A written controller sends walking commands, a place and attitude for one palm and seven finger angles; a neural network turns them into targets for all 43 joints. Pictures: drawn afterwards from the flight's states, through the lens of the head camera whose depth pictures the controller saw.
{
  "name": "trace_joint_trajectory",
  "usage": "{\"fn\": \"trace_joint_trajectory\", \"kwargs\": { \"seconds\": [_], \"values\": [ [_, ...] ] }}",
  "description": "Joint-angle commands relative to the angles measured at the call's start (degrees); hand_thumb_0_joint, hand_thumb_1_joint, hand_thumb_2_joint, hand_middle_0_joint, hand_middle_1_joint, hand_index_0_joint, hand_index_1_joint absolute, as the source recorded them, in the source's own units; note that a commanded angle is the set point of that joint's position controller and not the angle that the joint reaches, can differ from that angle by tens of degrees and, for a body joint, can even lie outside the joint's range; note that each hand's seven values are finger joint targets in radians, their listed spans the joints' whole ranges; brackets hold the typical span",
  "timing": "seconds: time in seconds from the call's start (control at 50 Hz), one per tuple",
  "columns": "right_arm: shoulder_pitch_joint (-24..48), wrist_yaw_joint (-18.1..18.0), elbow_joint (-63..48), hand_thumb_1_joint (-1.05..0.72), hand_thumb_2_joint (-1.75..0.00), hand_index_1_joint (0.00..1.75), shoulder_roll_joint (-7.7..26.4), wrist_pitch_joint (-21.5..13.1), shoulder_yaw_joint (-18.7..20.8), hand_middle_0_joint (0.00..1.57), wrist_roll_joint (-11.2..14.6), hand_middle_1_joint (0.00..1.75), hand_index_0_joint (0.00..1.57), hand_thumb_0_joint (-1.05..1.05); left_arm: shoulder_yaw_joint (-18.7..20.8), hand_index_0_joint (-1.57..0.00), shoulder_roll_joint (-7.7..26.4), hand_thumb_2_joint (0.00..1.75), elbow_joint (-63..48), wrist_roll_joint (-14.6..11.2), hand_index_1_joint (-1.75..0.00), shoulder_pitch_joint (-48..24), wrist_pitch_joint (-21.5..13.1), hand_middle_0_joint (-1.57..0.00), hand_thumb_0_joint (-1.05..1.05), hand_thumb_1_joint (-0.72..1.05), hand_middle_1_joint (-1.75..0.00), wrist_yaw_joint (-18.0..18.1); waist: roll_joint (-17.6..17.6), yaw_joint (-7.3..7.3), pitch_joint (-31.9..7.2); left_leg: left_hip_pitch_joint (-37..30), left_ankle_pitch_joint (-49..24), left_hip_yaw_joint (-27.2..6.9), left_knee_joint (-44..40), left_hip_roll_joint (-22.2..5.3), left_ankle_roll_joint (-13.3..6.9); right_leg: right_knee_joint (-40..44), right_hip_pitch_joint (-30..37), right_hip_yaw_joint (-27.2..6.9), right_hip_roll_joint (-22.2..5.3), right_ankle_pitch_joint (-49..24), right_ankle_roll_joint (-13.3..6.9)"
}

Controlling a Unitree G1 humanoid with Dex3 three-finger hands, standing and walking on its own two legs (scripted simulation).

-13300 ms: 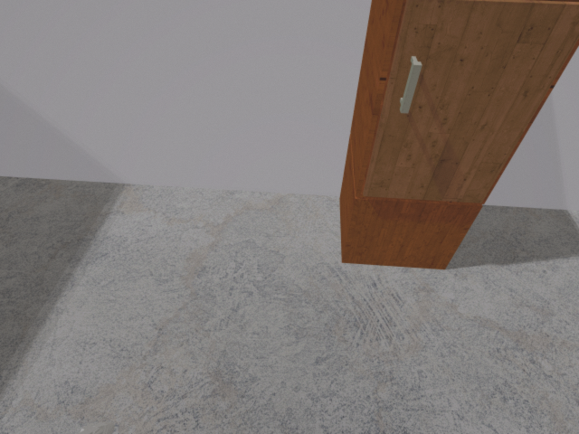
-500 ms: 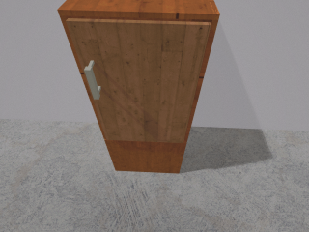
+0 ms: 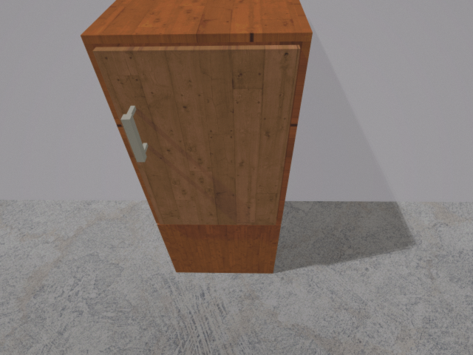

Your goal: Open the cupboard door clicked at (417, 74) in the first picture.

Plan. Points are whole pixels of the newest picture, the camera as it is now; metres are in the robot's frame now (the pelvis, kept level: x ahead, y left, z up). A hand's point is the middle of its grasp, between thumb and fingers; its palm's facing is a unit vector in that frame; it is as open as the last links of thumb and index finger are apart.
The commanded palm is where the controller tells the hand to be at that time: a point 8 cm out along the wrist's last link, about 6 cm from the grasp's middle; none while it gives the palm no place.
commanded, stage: come to a stop and stand still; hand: left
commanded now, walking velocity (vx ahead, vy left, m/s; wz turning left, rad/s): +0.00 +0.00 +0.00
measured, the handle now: (136, 134) +0.56 +0.26 +0.07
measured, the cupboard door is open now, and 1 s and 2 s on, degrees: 0 0 0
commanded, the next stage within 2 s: look again from close up in 0.50 s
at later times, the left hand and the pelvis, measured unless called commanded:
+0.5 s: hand out of the picture +0.00 +0.15 -0.17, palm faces +0.03 -0.98 -0.19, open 7.3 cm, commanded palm none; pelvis +0.01 -0.02 +0.00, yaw +0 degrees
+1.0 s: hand out of the picture +0.02 +0.15 -0.17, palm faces +0.03 -0.98 -0.21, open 7.3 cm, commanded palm none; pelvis +0.02 -0.03 +0.00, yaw +0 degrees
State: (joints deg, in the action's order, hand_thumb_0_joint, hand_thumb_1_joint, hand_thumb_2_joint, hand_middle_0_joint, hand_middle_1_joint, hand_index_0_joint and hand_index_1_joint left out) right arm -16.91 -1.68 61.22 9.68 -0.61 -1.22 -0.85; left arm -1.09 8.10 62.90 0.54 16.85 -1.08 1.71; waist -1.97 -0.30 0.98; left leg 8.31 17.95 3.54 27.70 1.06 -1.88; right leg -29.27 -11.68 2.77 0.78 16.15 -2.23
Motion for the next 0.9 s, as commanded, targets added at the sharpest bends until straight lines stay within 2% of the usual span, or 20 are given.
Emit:
{"fn": "trace_joint_trajectory", "kwargs": {
  "seconds": [0.0, 0.04, 0.08, 0.36, 0.38, 0.56, 0.74, 0.78, 0.88],
  "values": [
    [-3.28, 0.17, -1.34, -0.9, -0.9, 0.3, 4.04, -0.99, 0.65, 0.2, 0.06, 0.3, 0.2, 0.0, 0.85, -0.2, 6.14, 0.9, -2.53, -0.14, -0.3, 1.61, -0.68, -0.2, 0.0, 0.9, -0.3, 0.3, 1.31, -0.12, 6.06, 5.85, -2.49, -6.78, -8.2, -6.01, -0.93, 7.62, -1.58, -8.14, -6.11, -0.82, -1.4],
    [-3.31, 0.11, -0.92, -0.9, -0.9, 0.3, 4.28, -1.12, 0.58, 0.2, 0.09, 0.3, 0.2, 0.0, 0.8, -0.2, 5.92, 0.9, -2.13, -0.2, -0.3, 2.01, -0.75, -0.2, 0.0, 0.9, -0.3, 0.27, 3.08, -0.04, 5.05, 5.04, -3.2, -6.58, -8.12, -6.05, -0.95, 7.7, -1.02, -8.2, -6.17, -1.67, -1.3],
    [-3.74, 0.04, -0.2, -0.9, -0.9, 0.3, 3.72, -1.29, 0.54, 0.2, 0.17, 0.3, 0.2, 0.0, 0.9, -0.2, 5.77, 0.9, -1.83, -0.13, -0.3, 2.21, -0.89, -0.2, 0.0, 0.9, -0.3, 0.31, 3.34, -0.07, 4.17, 4.13, -5.33, -6.47, -8.23, -6.22, -0.95, 7.48, -0.05, -7.88, -6.26, -4.38, -1.28],
    [-4.17, -0.53, 3.0, -0.9, -0.9, 0.3, 2.64, -1.5, 0.66, 0.2, 0.21, 0.3, 0.2, 0.0, 1.12, -0.2, 5.21, 0.9, -0.09, -0.25, -0.3, 3.35, -1.17, -0.2, 0.0, 0.9, -0.3, 0.47, 2.43, 0.19, 2.31, 2.45, -10.12, -5.33, -6.97, -6.37, -0.2, 6.75, 2.38, -7.72, -7.22, -14.38, -1.47],
    [-4.04, -0.56, 3.1, -0.9, -0.9, 0.3, 2.27, -1.49, 0.73, 0.2, 0.2, 0.3, 0.2, 0.0, 1.21, -0.2, 5.14, 0.9, -0.06, -0.15, -0.3, 3.15, -1.11, -0.2, 0.0, 0.9, -0.3, 0.51, 2.19, 0.27, 3.09, 2.37, -10.8, -5.17, -7.01, -6.6, -0.22, 6.63, 2.13, -7.29, -7.1, -15.28, -1.41],
    [-3.82, -0.69, 3.41, -0.9, -0.9, 0.3, 2.38, -1.34, 0.85, 0.2, 0.14, 0.3, 0.2, 0.0, 1.35, -0.2, 5.42, 0.9, -0.22, -0.21, -0.3, 2.68, -0.98, -0.2, 0.0, 0.9, -0.3, 0.44, 2.43, 0.24, 2.86, 2.34, -9.98, -5.25, -7.16, -6.6, 0.0, 7.39, 2.24, -7.9, -7.14, -14.2, -1.52],
    [-3.12, -0.79, 3.33, -0.9, -0.9, 0.3, 3.12, -1.39, 1.14, 0.2, 0.15, 0.3, 0.2, 0.0, 1.68, -0.2, 6.42, 0.9, -0.64, -0.2, -0.3, 2.26, -1.18, -0.2, 0.0, 0.9, -0.3, 0.46, 3.06, 0.3, 1.49, 1.4, -11.89, -4.71, -6.61, -6.68, 0.34, 7.25, 3.84, -7.99, -7.67, -20.03, -1.43],
    [-2.95, -0.81, 3.36, -0.9, -0.9, 0.3, 2.85, -1.33, 1.07, 0.2, 0.17, 0.3, 0.2, 0.0, 1.66, -0.2, 6.38, 0.9, -0.67, -0.16, -0.3, 1.91, -1.03, -0.2, 0.0, 0.9, -0.3, 0.44, 2.82, 0.37, 2.63, 1.65, -11.62, -4.67, -7.17, -6.85, 0.31, 7.43, 3.32, -7.7, -7.49, -19.06, -1.44],
    [-2.54, -0.82, 3.29, -0.9, -0.9, 0.3, 3.04, -1.34, 1.06, 0.2, 0.09, 0.3, 0.2, 0.0, 1.83, -0.2, 6.64, 0.9, -0.79, -0.15, -0.3, 1.5, -0.9, -0.2, 0.0, 0.9, -0.3, 0.35, 1.97, 0.53, 2.74, 1.76, -11.68, -4.81, -7.52, -7.0, 0.29, 7.79, 3.3, -7.58, -7.31, -17.29, -1.43]
  ]
}}
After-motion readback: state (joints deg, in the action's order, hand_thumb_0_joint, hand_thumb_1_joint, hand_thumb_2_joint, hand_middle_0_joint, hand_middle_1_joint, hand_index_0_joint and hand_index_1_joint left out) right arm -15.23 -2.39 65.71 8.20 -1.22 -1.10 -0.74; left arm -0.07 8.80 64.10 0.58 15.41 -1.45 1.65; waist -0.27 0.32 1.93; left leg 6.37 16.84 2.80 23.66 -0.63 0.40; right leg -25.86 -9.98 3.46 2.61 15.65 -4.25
